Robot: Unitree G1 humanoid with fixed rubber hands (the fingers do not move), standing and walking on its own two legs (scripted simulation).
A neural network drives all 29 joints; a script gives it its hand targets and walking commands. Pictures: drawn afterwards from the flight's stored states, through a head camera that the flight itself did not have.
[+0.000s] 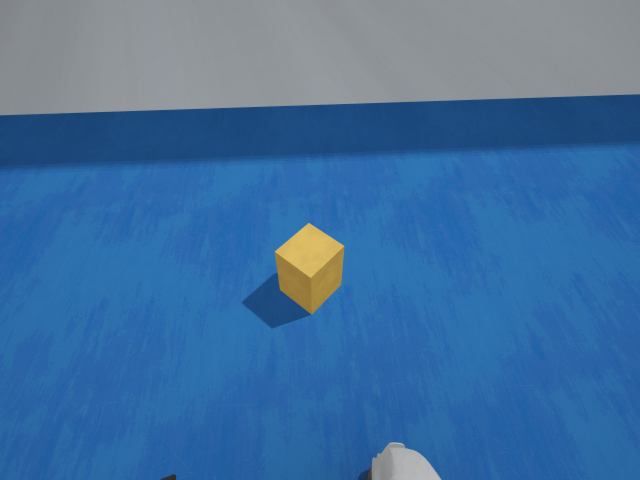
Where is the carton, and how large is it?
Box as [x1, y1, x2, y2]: [275, 223, 343, 314]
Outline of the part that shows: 308,223 275,251 275,257 280,289 311,314 340,284 343,245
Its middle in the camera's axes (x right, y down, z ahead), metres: -0.04 +0.12 +1.37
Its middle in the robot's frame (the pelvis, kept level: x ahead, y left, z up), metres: +0.87 -0.03 -0.65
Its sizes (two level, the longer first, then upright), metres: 0.170 0.160 0.235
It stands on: the floor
